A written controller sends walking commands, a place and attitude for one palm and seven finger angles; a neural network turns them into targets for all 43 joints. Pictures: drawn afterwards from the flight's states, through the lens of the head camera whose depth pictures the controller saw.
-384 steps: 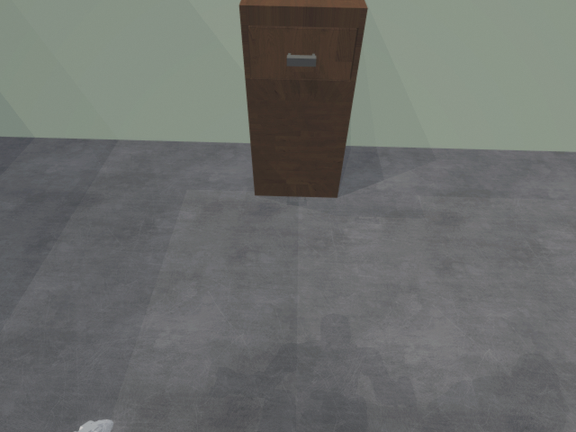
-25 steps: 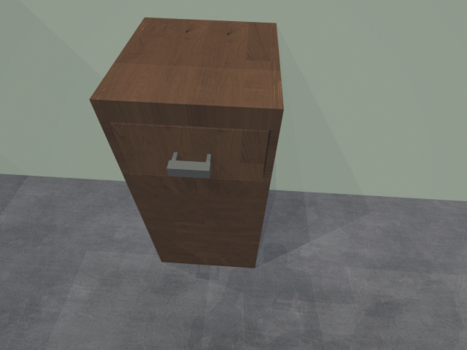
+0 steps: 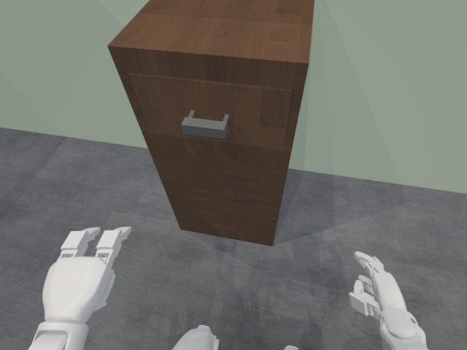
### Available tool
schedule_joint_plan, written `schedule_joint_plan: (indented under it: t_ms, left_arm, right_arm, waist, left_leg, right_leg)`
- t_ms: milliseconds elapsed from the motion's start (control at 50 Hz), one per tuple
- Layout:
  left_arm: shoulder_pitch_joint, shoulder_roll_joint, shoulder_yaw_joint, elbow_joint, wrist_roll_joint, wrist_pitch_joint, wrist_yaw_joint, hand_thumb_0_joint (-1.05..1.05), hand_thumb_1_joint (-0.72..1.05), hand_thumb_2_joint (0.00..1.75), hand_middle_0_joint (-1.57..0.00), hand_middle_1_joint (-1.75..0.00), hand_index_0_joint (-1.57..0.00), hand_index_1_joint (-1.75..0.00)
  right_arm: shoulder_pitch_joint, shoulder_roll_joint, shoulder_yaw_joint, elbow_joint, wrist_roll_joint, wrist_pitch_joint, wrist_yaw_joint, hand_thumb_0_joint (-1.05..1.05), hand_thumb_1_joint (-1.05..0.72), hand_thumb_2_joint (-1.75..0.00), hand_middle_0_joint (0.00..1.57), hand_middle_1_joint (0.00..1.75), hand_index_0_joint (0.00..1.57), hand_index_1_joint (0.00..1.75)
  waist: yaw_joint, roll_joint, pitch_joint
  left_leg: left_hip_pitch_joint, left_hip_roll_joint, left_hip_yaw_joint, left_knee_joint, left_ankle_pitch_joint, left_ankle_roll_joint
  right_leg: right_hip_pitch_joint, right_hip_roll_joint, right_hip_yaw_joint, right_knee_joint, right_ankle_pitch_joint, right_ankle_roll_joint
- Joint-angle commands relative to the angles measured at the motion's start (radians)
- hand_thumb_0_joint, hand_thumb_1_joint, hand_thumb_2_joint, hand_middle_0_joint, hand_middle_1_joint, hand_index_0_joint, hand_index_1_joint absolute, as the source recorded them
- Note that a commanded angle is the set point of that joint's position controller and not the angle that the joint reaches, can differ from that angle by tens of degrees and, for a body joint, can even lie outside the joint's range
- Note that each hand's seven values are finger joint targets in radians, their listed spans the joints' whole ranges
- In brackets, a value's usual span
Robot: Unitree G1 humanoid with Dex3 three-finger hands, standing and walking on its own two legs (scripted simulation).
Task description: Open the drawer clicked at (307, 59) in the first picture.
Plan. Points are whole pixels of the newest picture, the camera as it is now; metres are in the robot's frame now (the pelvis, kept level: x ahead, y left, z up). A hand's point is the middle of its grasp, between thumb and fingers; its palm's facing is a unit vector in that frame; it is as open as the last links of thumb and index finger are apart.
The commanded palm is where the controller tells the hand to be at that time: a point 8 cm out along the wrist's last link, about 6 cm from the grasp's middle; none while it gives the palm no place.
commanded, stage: raise the hand with hooked fingers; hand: left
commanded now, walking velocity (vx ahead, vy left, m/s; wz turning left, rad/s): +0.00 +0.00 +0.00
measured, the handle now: (207, 121) +0.59 +0.17 +0.01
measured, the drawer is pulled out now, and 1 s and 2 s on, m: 0.00 0.00 0.00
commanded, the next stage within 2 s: move the hooked fingers above the handle in 1.36 s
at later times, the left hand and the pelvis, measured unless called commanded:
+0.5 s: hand (101, 214) +0.28 +0.27 +0.07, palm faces +0.06 -0.08 -1.00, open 12.2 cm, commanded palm +0.27 +0.27 +0.13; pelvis +0.03 +0.03 +0.04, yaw -1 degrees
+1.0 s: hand (94, 162) +0.34 +0.28 +0.14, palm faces +0.03 -0.06 -1.00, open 13.8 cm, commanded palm +0.31 +0.28 +0.19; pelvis +0.03 +0.04 +0.06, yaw -1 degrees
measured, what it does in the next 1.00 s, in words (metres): rises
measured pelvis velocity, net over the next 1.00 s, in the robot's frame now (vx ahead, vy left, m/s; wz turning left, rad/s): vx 0.03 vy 0.04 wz -0.01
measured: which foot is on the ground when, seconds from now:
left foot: down 0.00-1.00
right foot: down 0.00-1.00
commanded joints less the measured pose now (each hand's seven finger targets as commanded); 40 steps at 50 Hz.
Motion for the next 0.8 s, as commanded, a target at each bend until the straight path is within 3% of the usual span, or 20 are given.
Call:
schedule_joint_plan:
  t_ms: [0, 40, 100, 160, 200, 240, 320, 360, 420, 520, 600, 780]
  left_arm:
    - [-0.289, 0.182, 0.085, -0.218, -0.056, 0.055, 0.033, 0.0, 0.25, 0.62, -0.25, -0.72, -0.25, -0.72]
    - [-0.276, 0.181, 0.058, -0.191, -0.08, 0.113, -0.02, 0.0, 0.2, 0.6, -0.25, -0.75, -0.25, -0.75]
    - [-0.184, 0.217, 0.091, -0.142, -0.113, 0.176, -0.106, 0.0, 0.13, 0.57, -0.25, -0.8, -0.25, -0.8]
    - [-0.165, 0.211, 0.089, -0.169, -0.12, 0.157, -0.164, 0.0, 0.06, 0.54, -0.26, -0.84, -0.26, -0.84]
    - [-0.152, 0.224, 0.121, -0.172, -0.117, 0.127, -0.167, 0.0, 0.01, 0.52, -0.26, -0.87, -0.26, -0.87]
    - [-0.159, 0.21, 0.126, -0.162, -0.12, 0.096, -0.159, 0.0, -0.03, 0.5, -0.27, -0.9, -0.27, -0.9]
    - [-0.237, 0.232, 0.154, -0.211, -0.105, 0.06, -0.11, 0.0, -0.13, 0.46, -0.27, -0.96, -0.27, -0.96]
    - [-0.245, 0.202, 0.132, -0.22, -0.104, 0.064, -0.09, 0.0, -0.17, 0.44, -0.28, -0.99, -0.28, -0.99]
    - [-0.296, 0.188, 0.099, -0.218, -0.107, 0.098, -0.092, 0.0, -0.24, 0.41, -0.28, -1.03, -0.28, -1.03]
    - [-0.393, 0.209, 0.063, -0.237, -0.102, 0.156, -0.143, 0.0, -0.36, 0.36, -0.29, -1.11, -0.29, -1.11]
    - [-0.445, 0.222, 0.058, -0.221, -0.106, 0.188, -0.198, 0.0, -0.45, 0.32, -0.3, -1.17, -0.3, -1.17]
    - [-0.628, 0.231, 0.013, -0.181, -0.116, 0.207, -0.318, 0.0, -0.5, 0.3, -0.3, -1.2, -0.3, -1.2]
  right_arm:
    - [-0.039, -0.06, -0.008, -0.119, 0.009, -0.026, -0.016, 0.0, -0.9, -0.9, 0.2, 0.3, 0.2, 0.3]
    - [-0.039, -0.061, -0.001, -0.118, 0.023, -0.018, -0.028, 0.0, -0.9, -0.9, 0.2, 0.3, 0.2, 0.3]
    - [-0.049, -0.065, 0.019, -0.116, 0.037, -0.008, -0.043, 0.0, -0.9, -0.9, 0.2, 0.3, 0.2, 0.3]
    - [-0.041, -0.059, 0.024, -0.103, 0.036, -0.008, -0.045, 0.0, -0.9, -0.9, 0.2, 0.3, 0.2, 0.3]
    - [-0.033, -0.06, 0.024, -0.102, 0.032, -0.012, -0.043, 0.0, -0.9, -0.9, 0.2, 0.3, 0.2, 0.3]
    - [-0.013, -0.06, 0.014, -0.091, 0.033, -0.016, -0.04, 0.0, -0.9, -0.9, 0.2, 0.3, 0.2, 0.3]
    - [0.012, -0.066, -0.008, -0.085, 0.031, -0.02, -0.03, 0.0, -0.9, -0.9, 0.2, 0.3, 0.2, 0.3]
    - [0.024, -0.07, -0.021, -0.078, 0.032, -0.019, -0.022, 0.0, -0.9, -0.9, 0.2, 0.3, 0.2, 0.3]
    - [0.022, -0.081, -0.029, -0.077, 0.04, -0.012, -0.016, 0.0, -0.9, -0.9, 0.2, 0.3, 0.2, 0.3]
    - [0.006, -0.087, -0.024, -0.077, 0.052, 0.003, -0.018, 0.0, -0.9, -0.9, 0.2, 0.3, 0.2, 0.3]
    - [-0.009, -0.084, -0.013, -0.08, 0.063, 0.018, -0.019, 0.0, -0.9, -0.9, 0.2, 0.3, 0.2, 0.3]
    - [-0.005, -0.073, 0.011, -0.074, 0.075, 0.045, -0.019, 0.0, -0.9, -0.9, 0.2, 0.3, 0.2, 0.3]
  waist:
    - [-0.112, 0.038, -0.223]
    - [-0.098, 0.005, -0.215]
    - [-0.066, -0.059, -0.217]
    - [-0.049, -0.04, -0.184]
    - [-0.04, -0.035, -0.165]
    - [-0.047, -0.053, -0.133]
    - [-0.045, 0.015, -0.203]
    - [-0.056, 0.031, -0.215]
    - [-0.069, 0.029, -0.198]
    - [-0.061, 0.052, -0.204]
    - [-0.054, 0.048, -0.167]
    - [-0.058, 0.054, -0.134]
  left_leg:
    - [0.178, -0.079, -0.001, -0.058, 0.145, 0.07]
    - [0.169, -0.08, 0.007, -0.11, 0.162, 0.068]
    - [0.171, -0.077, 0.011, -0.184, 0.2, 0.064]
    - [0.222, -0.071, 0.015, -0.248, 0.239, 0.06]
    - [0.247, -0.067, 0.014, -0.273, 0.258, 0.062]
    - [0.251, -0.067, 0.012, -0.288, 0.253, 0.06]
    - [0.325, -0.07, 0.018, -0.299, 0.301, 0.061]
    - [0.366, -0.067, 0.019, -0.296, 0.353, 0.061]
    - [0.397, -0.06, 0.015, -0.308, 0.376, 0.061]
    - [0.475, -0.046, 0.004, -0.35, 0.439, 0.06]
    - [0.505, -0.039, -0.003, -0.389, 0.48, 0.055]
    - [0.576, -0.038, -0.002, -0.464, 0.504, 0.049]
  right_leg:
    - [0.115, 0.0, 0.221, -0.291, 0.21, 0.024]
    - [0.219, -0.007, 0.225, -0.328, 0.274, 0.036]
    - [0.362, -0.015, 0.231, -0.36, 0.394, 0.046]
    - [0.402, -0.017, 0.184, -0.371, 0.46, 0.051]
    - [0.407, -0.012, 0.161, -0.376, 0.47, 0.044]
    - [0.397, -0.011, 0.15, -0.387, 0.454, 0.048]
    - [0.399, -0.005, 0.122, -0.379, 0.463, 0.038]
    - [0.382, 0.002, 0.099, -0.367, 0.51, 0.034]
    - [0.36, 0.009, 0.073, -0.372, 0.483, 0.034]
    - [0.379, 0.013, 0.052, -0.39, 0.469, 0.03]
    - [0.408, 0.017, 0.043, -0.42, 0.466, 0.028]
    - [0.467, 0.022, 0.033, -0.493, 0.458, 0.028]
